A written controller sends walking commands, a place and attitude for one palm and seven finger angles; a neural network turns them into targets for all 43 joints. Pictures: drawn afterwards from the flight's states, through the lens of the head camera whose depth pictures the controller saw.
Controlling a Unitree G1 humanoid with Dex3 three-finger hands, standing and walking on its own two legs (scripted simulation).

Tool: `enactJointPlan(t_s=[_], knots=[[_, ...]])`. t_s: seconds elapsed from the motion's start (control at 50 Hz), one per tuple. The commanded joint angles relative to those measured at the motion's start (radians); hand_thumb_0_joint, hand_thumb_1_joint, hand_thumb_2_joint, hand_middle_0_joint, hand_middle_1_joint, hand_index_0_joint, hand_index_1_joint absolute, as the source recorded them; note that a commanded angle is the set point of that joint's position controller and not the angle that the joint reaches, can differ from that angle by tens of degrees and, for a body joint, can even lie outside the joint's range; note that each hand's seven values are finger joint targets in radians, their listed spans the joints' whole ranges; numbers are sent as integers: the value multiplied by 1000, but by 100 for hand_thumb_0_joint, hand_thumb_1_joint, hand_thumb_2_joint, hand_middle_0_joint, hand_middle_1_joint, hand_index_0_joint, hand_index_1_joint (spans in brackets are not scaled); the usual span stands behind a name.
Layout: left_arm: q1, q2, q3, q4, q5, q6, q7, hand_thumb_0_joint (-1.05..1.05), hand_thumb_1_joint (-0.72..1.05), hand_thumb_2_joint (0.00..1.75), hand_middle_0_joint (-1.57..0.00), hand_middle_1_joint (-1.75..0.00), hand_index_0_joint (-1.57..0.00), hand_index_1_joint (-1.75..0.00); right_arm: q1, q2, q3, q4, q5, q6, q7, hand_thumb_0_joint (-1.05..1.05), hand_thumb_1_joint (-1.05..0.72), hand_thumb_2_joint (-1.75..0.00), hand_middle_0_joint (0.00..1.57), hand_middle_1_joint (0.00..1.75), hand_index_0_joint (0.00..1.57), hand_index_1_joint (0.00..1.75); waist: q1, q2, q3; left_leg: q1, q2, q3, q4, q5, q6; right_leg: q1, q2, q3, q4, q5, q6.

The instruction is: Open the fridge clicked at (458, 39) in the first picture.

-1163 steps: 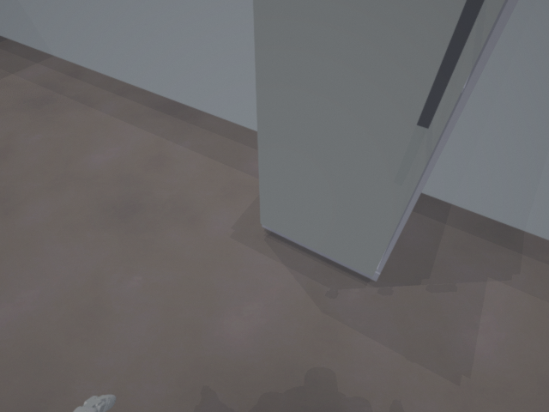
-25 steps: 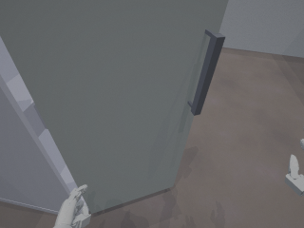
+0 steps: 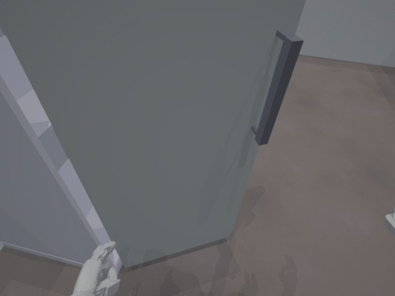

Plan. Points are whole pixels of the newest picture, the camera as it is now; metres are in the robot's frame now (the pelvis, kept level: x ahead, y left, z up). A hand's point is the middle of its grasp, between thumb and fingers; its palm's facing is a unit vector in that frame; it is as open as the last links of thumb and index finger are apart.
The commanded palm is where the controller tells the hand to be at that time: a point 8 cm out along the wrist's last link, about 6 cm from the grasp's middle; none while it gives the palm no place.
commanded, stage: step back with the hand held close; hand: right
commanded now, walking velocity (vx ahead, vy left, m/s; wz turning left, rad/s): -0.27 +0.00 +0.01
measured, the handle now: (269, 93) +0.51 -0.16 +0.18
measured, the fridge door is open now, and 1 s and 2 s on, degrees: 60 60 60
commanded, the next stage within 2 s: stop stepping back and stand still in 1.46 s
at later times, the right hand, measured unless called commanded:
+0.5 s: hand out of the picture +0.14 -0.29 +0.15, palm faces +0.47 +0.77 -0.44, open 7.4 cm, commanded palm +0.08 -0.32 +0.17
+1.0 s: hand out of the picture +0.07 -0.30 +0.15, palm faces +0.48 +0.74 -0.47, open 7.4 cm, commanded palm +0.00 -0.33 +0.17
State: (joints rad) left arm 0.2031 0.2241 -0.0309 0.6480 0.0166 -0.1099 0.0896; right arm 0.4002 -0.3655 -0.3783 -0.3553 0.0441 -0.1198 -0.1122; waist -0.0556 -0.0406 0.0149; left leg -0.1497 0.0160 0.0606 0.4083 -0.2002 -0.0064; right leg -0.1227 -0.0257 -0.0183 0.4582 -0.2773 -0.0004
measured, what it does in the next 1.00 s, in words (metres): walks backwards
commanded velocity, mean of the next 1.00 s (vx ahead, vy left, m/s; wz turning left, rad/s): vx -0.31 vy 0.00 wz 0.02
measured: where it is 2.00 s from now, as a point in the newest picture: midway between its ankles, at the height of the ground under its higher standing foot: outside the picture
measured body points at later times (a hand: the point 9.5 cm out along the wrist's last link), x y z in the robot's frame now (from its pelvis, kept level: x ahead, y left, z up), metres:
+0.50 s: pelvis -0.06 -0.02 -0.02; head -0.06 -0.03 +0.43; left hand +0.11 +0.21 -0.09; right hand +0.11 -0.33 +0.17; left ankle +0.02 +0.12 -0.74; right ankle -0.02 -0.12 -0.74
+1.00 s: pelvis -0.12 -0.02 -0.02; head -0.11 -0.05 +0.42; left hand +0.06 +0.21 -0.09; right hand +0.04 -0.34 +0.18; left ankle -0.08 +0.12 -0.72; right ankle -0.02 -0.12 -0.74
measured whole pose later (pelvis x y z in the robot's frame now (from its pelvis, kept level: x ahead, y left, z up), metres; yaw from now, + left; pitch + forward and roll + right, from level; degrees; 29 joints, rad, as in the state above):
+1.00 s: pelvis -0.12 -0.02 -0.02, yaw -4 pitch -1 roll +4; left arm 0.21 0.20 0.01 0.59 0.02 -0.14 0.09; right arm 0.46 -0.44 -0.46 -0.48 -0.02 -0.28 -0.14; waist 0.01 0.00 0.03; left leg -0.43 -0.07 -0.04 0.83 -0.29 -0.03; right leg -0.49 -0.01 0.02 0.68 -0.18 -0.05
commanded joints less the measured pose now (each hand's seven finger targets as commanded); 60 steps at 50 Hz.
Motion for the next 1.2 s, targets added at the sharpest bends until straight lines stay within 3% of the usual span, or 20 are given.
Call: enactJointPlan(t_s=[0.0,0.14,0.26,0.38,0.46,0.52,0.62,0.68,0.76,0.8,0.86,0.92,0.96,1.04,1.08,1.1,1.12,1.14,1.16,1.18], knots=[[-94,109,50,-189,-5,-13,3,0,90,90,-20,-30,-20,-30,39,-170,-83,-203,-11,-90,-14,0,-90,-90,20,30,20,30,36,46,-133,-27,139,-138,-43,242,40,-80,-9,3,24,197,-32],[-103,116,63,-251,-10,22,23,0,90,90,-20,-30,-20,-30,92,-247,-178,-319,-11,-114,-41,0,-90,-90,20,30,20,30,25,-34,-217,50,59,-70,143,360,4,-165,-68,74,-33,391,-37],[-85,130,68,-259,-11,12,26,0,90,90,-20,-30,-20,-30,67,-217,-168,-290,-21,-131,-44,0,-90,-90,20,30,20,30,30,-63,-137,96,31,-82,217,240,-7,-392,-99,100,-92,79,-73],[-63,135,68,-250,-15,-13,19,0,90,90,-20,-30,-20,-30,9,-205,-152,-280,-41,-155,-49,0,-90,-90,20,30,20,30,46,17,-64,47,65,-151,164,37,10,-550,-64,100,-59,-332,-90],[-52,127,65,-233,-9,-30,14,0,90,90,-20,-30,-20,-30,-10,-225,-163,-319,-43,-179,-57,0,-90,-90,20,30,20,30,52,60,-75,-72,106,-203,58,-122,36,-466,-30,92,17,-317,-73],[-57,138,64,-229,-5,-44,17,0,90,90,-20,-30,-20,-30,-19,-236,-181,-330,-46,-195,-64,0,-90,-90,20,30,20,30,51,-26,-74,-48,71,-160,107,-129,23,-500,-55,128,-46,-344,-83],[-59,149,77,-243,-6,-72,14,0,90,90,-20,-30,-20,-30,-1,-234,-221,-306,-71,-221,-61,0,-90,-90,20,30,20,30,34,-164,-90,221,-42,-77,379,47,-17,-765,-157,229,-197,-494,-137],[-41,135,77,-229,-7,-85,3,0,90,90,-20,-30,-20,-30,31,-217,-205,-286,-61,-231,-48,0,-90,-90,20,30,20,30,48,-33,-70,113,-4,-163,280,162,11,-669,-94,166,-61,-349,-107],[-33,110,74,-190,-1,-81,-10,0,90,90,-20,-30,-20,-30,-3,-239,-181,-314,-42,-219,-50,0,-90,-90,20,30,20,30,57,137,-103,-159,172,-366,14,5,87,-417,12,56,180,-238,-33],[-43,96,66,-173,0,-69,-15,0,90,90,-20,-30,-20,-30,3,-249,-174,-329,-34,-212,-60,0,-90,-90,20,30,20,30,59,158,-120,-244,205,-347,-26,1,101,-301,23,40,216,-140,-19],[-64,119,72,-194,-7,-63,-2,0,90,90,-20,-30,-20,-30,36,-258,-204,-370,-35,-219,-67,0,-90,-90,20,30,20,30,55,-3,-153,-167,65,-199,125,-10,31,-346,-56,130,12,-134,-60],[-96,153,94,-227,-4,-84,10,0,90,90,-20,-30,-20,-30,23,-240,-245,-343,-58,-236,-55,0,-90,-90,20,30,20,30,34,-283,-124,210,-124,-76,579,-77,-29,-817,-294,383,-338,-580,-184],[-76,133,106,-200,7,-97,2,0,90,90,-20,-30,-20,-30,16,-231,-234,-333,-55,-233,-44,0,-90,-90,20,30,20,30,37,-175,-107,87,-124,-91,606,-189,-18,-681,-295,341,-276,-392,-186],[-67,97,87,-150,10,-131,-22,0,90,90,-20,-30,-20,-30,31,-164,-125,-328,-11,-229,-35,0,-90,-90,20,30,20,30,35,-196,-120,-109,-87,-63,175,-323,19,-255,-223,246,-210,-50,-108],[-72,103,83,-119,13,-123,-28,0,90,90,-20,-30,-20,-30,-17,-186,-115,-345,-8,-231,-36,0,-90,-90,20,30,20,30,29,-137,-165,-132,-23,-136,-103,-107,33,-96,-199,198,-83,244,-56],[-80,92,78,-114,9,-105,-26,0,90,90,-20,-30,-20,-30,-54,-216,-118,-335,-14,-228,-38,0,-90,-90,20,30,20,30,32,-9,-191,-167,70,-257,-133,105,61,-36,-147,119,37,329,-25],[-92,77,71,-105,12,-93,-15,0,90,90,-20,-30,-20,-30,-93,-247,-127,-320,-22,-221,-47,0,-90,-90,20,30,20,30,41,72,-219,-172,150,-292,-100,391,62,-23,-94,27,99,326,5],[-118,75,68,-124,5,-89,-2,0,90,90,-20,-30,-20,-30,-148,-271,-130,-334,-30,-217,-54,0,-90,-90,20,30,20,30,41,114,-256,-118,175,-281,-49,696,32,-28,-52,-33,123,285,14],[-124,83,83,-134,-14,-83,6,0,90,90,-20,-30,-20,-30,-135,-262,-123,-300,-27,-195,-51,0,-90,-90,20,30,20,30,42,242,-258,-93,156,-223,-25,866,-50,-61,1,-61,151,182,2],[-141,91,82,-164,-26,-74,11,0,90,90,-20,-30,-20,-30,-119,-278,-134,-299,-29,-174,-50,0,-90,-90,20,30,20,30,35,254,-249,-52,160,-209,12,951,-61,-106,17,-53,163,134,-7]])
